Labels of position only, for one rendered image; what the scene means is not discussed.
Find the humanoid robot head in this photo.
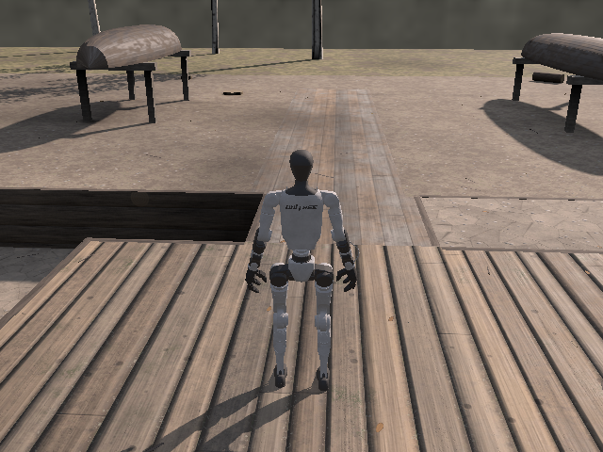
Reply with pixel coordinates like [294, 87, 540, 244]
[285, 150, 318, 196]

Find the right robot forearm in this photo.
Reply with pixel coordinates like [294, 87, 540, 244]
[336, 228, 355, 270]

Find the robot left upper arm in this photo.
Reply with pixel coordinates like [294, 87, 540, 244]
[257, 190, 282, 242]

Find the right robot foot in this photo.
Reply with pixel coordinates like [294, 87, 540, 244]
[317, 367, 330, 391]

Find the left robot hand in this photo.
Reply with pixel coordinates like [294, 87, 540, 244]
[245, 268, 267, 293]

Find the right robot hand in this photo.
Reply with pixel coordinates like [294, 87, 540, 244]
[336, 267, 358, 292]

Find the left robot forearm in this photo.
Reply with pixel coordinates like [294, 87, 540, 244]
[248, 228, 267, 271]

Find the robot right upper arm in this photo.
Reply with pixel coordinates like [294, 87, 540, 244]
[321, 190, 346, 242]

